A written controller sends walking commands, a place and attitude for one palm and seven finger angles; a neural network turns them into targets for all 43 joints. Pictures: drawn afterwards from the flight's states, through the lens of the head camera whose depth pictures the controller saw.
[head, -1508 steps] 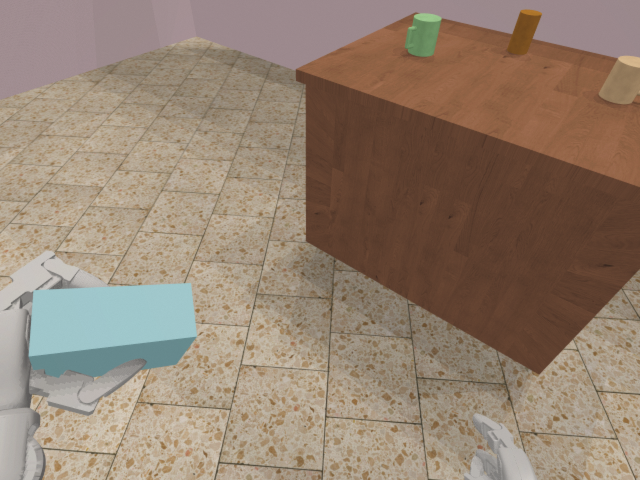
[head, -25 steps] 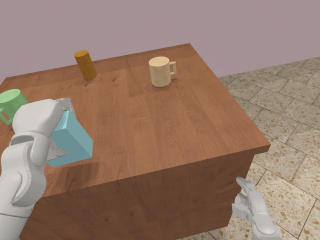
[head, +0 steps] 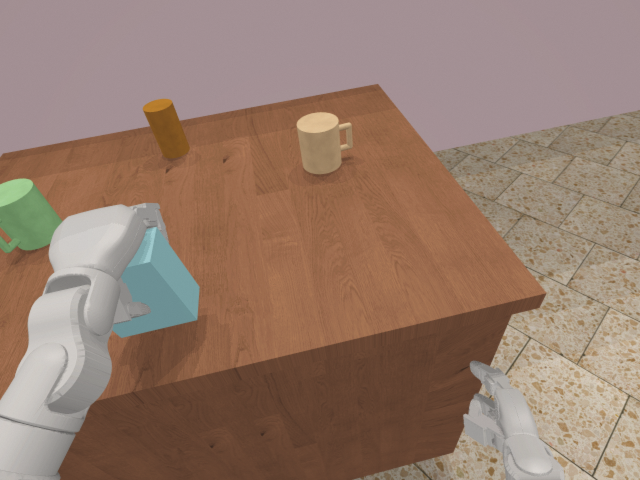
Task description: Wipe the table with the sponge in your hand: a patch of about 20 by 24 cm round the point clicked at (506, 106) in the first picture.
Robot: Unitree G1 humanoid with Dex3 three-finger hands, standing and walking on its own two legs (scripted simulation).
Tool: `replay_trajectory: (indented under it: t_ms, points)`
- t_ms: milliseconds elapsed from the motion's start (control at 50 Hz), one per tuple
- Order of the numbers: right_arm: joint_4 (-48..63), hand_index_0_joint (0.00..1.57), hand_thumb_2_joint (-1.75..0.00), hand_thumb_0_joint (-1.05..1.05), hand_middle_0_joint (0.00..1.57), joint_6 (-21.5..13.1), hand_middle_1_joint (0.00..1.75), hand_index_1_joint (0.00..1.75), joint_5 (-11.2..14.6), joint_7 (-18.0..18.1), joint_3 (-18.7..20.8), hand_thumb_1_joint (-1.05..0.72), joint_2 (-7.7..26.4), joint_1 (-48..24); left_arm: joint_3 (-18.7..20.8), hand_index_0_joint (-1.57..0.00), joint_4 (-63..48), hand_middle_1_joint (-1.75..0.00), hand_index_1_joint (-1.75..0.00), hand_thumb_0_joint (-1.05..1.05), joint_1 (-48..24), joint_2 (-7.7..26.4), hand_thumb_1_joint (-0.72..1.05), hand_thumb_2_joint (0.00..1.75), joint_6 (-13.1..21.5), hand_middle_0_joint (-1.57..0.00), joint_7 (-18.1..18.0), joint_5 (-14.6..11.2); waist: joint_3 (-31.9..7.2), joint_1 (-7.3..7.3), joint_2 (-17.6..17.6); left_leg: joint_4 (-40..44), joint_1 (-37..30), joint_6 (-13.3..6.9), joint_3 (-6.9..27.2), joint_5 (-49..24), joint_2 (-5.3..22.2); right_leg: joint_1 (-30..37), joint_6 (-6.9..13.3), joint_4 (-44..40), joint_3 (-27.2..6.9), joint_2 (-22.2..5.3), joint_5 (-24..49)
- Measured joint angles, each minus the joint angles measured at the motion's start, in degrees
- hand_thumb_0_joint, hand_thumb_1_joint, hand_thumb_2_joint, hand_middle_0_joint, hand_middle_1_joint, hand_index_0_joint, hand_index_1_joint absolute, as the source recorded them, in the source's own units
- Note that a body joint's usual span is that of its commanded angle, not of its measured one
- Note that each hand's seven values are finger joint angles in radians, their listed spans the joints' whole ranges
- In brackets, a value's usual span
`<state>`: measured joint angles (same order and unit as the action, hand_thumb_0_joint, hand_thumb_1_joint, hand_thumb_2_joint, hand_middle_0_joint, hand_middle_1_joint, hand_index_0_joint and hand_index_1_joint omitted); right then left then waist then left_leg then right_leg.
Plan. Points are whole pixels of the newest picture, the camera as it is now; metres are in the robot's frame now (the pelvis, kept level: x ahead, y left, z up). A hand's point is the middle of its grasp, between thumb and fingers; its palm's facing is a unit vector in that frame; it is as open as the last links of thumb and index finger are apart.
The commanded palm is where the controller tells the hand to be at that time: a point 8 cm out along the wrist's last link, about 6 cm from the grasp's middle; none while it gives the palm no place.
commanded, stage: move the sponge above the wiping area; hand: left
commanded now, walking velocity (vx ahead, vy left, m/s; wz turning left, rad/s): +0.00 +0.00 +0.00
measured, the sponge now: (146, 294) +0.27 +0.28 +0.11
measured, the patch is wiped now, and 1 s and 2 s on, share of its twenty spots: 0.00 0.00 0.00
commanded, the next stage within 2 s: none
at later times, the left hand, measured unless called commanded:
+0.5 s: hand (144, 261) +0.29 +0.27 +0.15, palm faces +0.08 -0.05 -1.00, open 9.8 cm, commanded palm +0.25 +0.27 +0.22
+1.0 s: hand (135, 266) +0.28 +0.27 +0.16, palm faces +0.09 -0.05 -1.00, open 9.8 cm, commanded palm +0.24 +0.26 +0.23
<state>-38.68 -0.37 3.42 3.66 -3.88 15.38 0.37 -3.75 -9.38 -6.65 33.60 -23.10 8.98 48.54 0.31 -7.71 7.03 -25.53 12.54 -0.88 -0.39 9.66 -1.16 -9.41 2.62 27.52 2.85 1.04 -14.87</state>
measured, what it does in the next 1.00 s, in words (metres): stands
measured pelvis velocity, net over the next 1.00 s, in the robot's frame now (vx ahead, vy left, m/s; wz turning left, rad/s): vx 0.00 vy -0.01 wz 0.00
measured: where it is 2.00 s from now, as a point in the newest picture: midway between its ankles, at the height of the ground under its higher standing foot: outside the picture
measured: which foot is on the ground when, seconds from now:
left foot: down 0.00-1.00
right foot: down 0.00-1.00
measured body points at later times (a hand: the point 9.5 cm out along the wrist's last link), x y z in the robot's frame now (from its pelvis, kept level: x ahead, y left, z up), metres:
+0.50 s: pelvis +0.00 -0.01 +0.00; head -0.01 -0.06 +0.45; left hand +0.28 +0.27 +0.21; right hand +0.25 -0.20 -0.08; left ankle +0.05 +0.11 -0.74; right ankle +0.00 -0.09 -0.74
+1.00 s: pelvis +0.00 -0.01 +0.00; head -0.01 -0.06 +0.45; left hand +0.27 +0.27 +0.21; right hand +0.26 -0.20 -0.08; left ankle +0.05 +0.11 -0.74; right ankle +0.00 -0.09 -0.74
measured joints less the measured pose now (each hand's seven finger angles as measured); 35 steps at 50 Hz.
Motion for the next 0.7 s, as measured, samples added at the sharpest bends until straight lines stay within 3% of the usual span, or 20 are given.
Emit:
replay_trajectory:
  t_ms: [240, 440, 700]
  points:
    - [-0.2, 0.21, -0.90, 0.01, 0.20, 0.6, 0.30, 0.31, 0.3, -0.3, -0.1, -0.90, -0.2, -0.2, -1.1, -0.76, 3.9, -1.36, -1.36, 0.00, -2.7, -1.3, -0.47, 1.04, -1.8, -0.78, -0.9, 1.2, -0.5, 0.34, -0.1, 0.5, 0.1, 0.1, 0.3, -0.3, 0.0, 0.0, 0.1, -0.5, 0.2, 0.1, 0.2]
    - [-0.3, 0.21, -0.90, 0.01, 0.20, 0.4, 0.30, 0.30, 0.0, 0.0, 0.0, -0.90, -0.3, 0.0, -1.6, -0.76, 6.0, -1.36, -1.36, 0.00, -3.1, -1.8, -0.48, 1.04, 0.7, -0.78, -1.3, 1.4, -0.4, 0.76, -0.2, 0.4, 0.0, 0.3, 0.2, -0.1, 0.4, 0.1, 0.4, -0.6, 0.1, 0.4, 0.2]
    - [-0.4, 0.20, -0.90, 0.01, 0.20, 0.8, 0.30, 0.30, 0.1, -0.2, 0.6, -0.90, 0.1, 0.7, -0.6, -0.76, 5.4, -1.36, -1.36, 0.00, -1.7, -1.8, -0.47, 1.04, 0.5, -0.78, -1.6, 1.4, -0.6, 1.08, -0.2, 0.3, -0.1, 0.5, 0.0, 0.3, 0.6, 0.1, 0.5, -0.6, -0.2, 0.7, -0.1]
